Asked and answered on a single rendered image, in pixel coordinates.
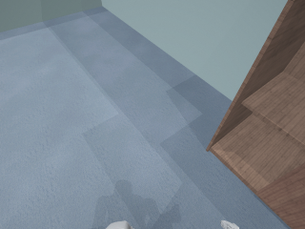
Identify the wardrobe door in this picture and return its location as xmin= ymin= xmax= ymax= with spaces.
xmin=257 ymin=162 xmax=305 ymax=229

